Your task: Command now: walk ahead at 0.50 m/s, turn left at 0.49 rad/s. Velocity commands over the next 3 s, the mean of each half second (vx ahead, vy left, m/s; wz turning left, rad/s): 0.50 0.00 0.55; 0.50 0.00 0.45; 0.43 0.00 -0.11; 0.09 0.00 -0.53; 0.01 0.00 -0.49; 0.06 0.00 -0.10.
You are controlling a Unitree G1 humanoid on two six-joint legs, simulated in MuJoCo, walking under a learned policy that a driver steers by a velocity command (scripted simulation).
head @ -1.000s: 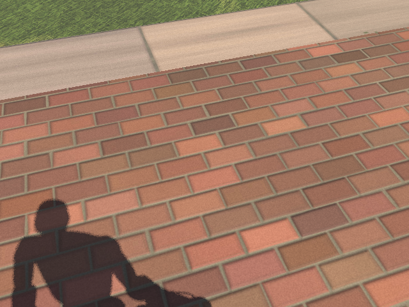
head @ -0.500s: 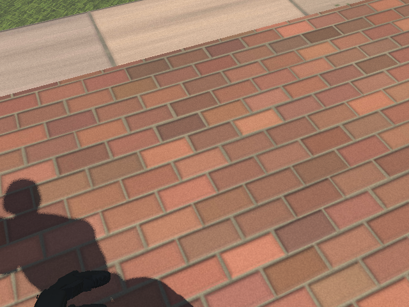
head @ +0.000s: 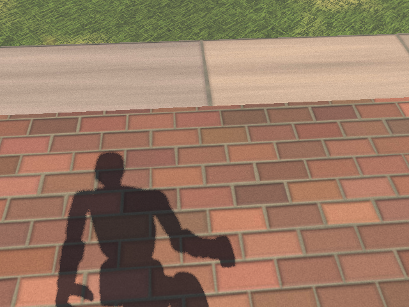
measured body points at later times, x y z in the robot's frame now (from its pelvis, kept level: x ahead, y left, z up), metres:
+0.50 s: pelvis +0.30 +0.04 +0.01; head +0.33 +0.06 +0.45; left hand +0.46 +0.33 -0.08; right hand +0.42 -0.23 -0.10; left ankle +0.20 +0.11 -0.74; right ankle +0.52 -0.07 -0.70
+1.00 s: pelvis +0.56 +0.10 +0.01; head +0.59 +0.12 +0.45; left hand +0.41 +0.34 -0.12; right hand +0.87 +0.02 -0.08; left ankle +0.63 +0.32 -0.70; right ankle +0.53 -0.04 -0.74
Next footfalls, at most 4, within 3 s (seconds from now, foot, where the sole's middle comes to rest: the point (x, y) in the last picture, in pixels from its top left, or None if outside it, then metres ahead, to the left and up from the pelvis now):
0.10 left None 0.24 0.12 -0.77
0.58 right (228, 286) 0.56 -0.03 -0.77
1.10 left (126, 244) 0.69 0.33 -0.77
1.58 right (162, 172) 1.01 0.25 -0.77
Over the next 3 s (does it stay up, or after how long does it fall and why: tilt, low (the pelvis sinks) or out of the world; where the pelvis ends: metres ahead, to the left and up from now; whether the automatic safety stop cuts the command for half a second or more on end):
stays up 0.90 0.31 -0.01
